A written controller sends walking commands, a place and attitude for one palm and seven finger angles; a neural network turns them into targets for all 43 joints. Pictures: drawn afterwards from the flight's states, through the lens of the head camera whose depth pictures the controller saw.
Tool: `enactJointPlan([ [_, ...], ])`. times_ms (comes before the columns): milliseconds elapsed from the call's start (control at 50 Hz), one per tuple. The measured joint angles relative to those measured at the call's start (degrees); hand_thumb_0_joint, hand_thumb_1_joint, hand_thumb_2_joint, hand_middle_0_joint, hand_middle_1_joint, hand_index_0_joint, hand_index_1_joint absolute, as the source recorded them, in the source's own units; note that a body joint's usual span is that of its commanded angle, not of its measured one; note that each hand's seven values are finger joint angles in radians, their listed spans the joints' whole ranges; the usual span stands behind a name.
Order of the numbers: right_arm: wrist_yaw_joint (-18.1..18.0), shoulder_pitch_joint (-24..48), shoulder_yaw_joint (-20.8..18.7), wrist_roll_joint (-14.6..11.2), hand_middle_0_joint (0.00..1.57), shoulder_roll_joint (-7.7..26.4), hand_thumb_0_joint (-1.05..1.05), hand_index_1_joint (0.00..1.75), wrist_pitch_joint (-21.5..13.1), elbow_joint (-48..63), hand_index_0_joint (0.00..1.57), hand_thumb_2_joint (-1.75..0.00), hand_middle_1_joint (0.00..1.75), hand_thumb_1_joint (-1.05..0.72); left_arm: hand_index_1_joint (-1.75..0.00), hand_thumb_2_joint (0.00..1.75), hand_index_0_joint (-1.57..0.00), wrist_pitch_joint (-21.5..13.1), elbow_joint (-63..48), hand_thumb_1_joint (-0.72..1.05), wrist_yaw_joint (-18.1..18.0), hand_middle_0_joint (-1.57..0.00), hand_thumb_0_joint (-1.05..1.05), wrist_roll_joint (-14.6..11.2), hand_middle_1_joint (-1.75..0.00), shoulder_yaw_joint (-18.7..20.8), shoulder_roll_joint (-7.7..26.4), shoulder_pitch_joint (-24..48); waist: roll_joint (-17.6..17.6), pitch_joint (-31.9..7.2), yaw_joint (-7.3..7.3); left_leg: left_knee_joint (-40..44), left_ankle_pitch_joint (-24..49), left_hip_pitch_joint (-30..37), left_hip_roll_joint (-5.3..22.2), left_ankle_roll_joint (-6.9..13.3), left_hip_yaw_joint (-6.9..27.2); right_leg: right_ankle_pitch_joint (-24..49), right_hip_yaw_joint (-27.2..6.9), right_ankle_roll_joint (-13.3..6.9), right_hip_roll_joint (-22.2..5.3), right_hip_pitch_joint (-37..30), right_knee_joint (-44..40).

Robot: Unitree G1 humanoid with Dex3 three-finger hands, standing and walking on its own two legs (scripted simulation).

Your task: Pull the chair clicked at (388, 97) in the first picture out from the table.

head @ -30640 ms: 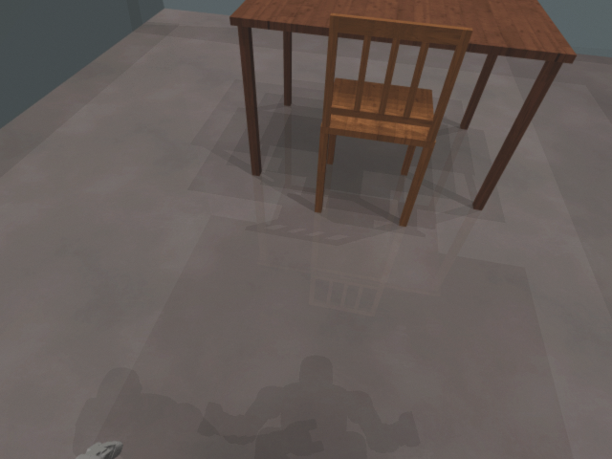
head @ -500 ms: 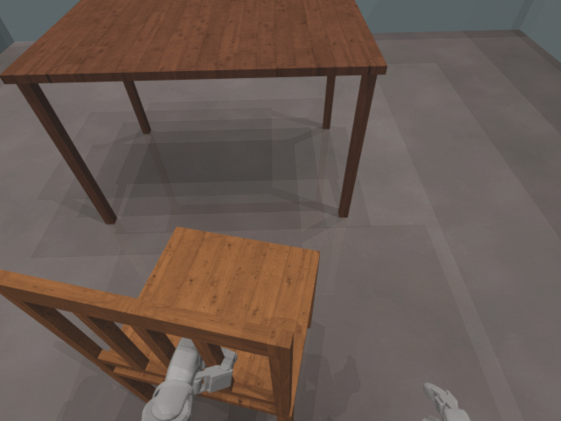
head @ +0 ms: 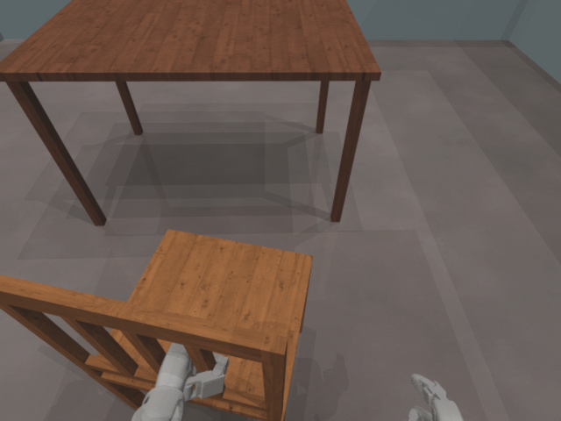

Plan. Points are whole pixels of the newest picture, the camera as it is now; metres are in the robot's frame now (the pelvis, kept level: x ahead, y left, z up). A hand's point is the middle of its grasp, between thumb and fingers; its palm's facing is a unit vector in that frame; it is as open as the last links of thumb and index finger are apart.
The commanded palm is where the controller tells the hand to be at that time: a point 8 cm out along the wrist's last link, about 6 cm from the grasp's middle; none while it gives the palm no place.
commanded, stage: open the thumb and straighten the fingers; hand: left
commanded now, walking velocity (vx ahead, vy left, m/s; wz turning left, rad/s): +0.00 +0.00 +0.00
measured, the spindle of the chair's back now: (156, 357) +0.24 +0.21 -0.10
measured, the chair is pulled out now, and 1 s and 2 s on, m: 0.66 0.66 0.66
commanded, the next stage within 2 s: draw the fingers out of the gap in 0.66 s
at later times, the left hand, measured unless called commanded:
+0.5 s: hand (209, 363) +0.23 +0.12 -0.08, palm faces -0.07 -0.99 -0.10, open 15.5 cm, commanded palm +0.21 +0.17 -0.05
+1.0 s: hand (202, 386) +0.19 +0.12 -0.07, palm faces -0.05 -0.99 -0.10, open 17.5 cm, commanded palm +0.17 +0.17 -0.06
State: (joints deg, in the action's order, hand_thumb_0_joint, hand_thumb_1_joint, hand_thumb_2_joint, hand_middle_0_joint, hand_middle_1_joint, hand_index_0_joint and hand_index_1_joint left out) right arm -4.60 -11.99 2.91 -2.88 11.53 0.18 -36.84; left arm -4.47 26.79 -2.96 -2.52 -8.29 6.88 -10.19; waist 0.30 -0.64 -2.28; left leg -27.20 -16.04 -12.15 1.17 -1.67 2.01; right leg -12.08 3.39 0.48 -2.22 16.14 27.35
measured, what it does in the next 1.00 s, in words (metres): lowers itself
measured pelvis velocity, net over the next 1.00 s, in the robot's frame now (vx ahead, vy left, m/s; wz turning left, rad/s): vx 0.03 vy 0.01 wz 0.02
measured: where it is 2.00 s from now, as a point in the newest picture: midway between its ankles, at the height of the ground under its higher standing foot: outside the picture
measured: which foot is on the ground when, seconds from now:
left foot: down 0.00-1.00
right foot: down 0.00-1.00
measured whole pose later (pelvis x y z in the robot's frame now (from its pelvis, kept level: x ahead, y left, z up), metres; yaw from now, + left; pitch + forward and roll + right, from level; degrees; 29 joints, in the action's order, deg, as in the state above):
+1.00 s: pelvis +0.03 +0.01 -0.05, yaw +1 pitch +12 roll -1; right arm -5.4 -16.1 0.9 -2.3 12.6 -7.1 -25.6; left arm 13.3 -12.0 -1.5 -2.1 -7.9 8.7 -33.0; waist 2.8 -9.7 -2.4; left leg -53.5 -31.1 -34.8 0.6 -1.1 3.5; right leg -26.4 4.1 1.2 -3.3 37.8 52.1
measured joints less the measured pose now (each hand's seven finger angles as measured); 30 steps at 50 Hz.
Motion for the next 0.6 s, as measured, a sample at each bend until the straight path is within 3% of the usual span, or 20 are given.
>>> enactJointPlan([
  [100,1.76,-0.84,-0.88,-0.45,0.20,0.75,0.01,0.30,-3.06,1.74,0.21,-0.89,0.30,-0.91,-1.45,0.73,-0.50,2.65,-5.09,0.46,2.15,-0.41,0.08,-1.40,-1.37,1.30,1.48,-0.82,-0.03,-1.25,-0.71,-6.98,-3.09,-6.52,-0.13,0.22,-0.26,-2.66,-0.48,0.09,-0.18,6.50,6.49],
  [260,1.60,-1.92,-1.75,-0.14,0.20,2.54,0.01,0.30,-6.61,4.15,0.21,-0.89,0.30,-0.91,-1.35,0.41,-0.46,7.17,-11.72,-0.13,2.29,-0.43,0.03,-2.26,-1.33,3.07,2.18,-1.98,1.51,-3.35,-0.79,-14.89,-6.89,-14.23,-0.51,0.59,-0.56,-6.06,-1.06,0.53,-0.63,14.23,14.04],
  [400,0.97,-2.50,-1.54,0.26,0.20,2.59,0.01,0.30,-8.57,5.58,0.21,-0.89,0.30,-0.91,-1.00,0.26,-0.34,11.06,-17.79,-0.43,2.09,-0.33,0.00,-1.86,-0.99,1.62,0.86,-5.09,2.44,-5.47,-0.32,-19.03,-9.54,-17.62,-0.93,0.82,-0.41,-8.91,-1.07,0.81,-1.14,17.70,18.46],
  [600,0.26,-2.71,-0.94,0.69,0.20,2.16,0.01,0.30,-9.07,8.19,0.21,-0.89,0.30,-0.91,-0.34,0.21,-0.12,15.16,-25.09,-0.53,2.09,-0.11,-0.01,-1.06,-0.34,1.84,1.90,-8.71,2.44,-6.56,-0.11,-23.08,-12.36,-20.67,-0.71,0.51,0.79,-11.77,0.05,0.57,-1.06,20.13,22.01],
])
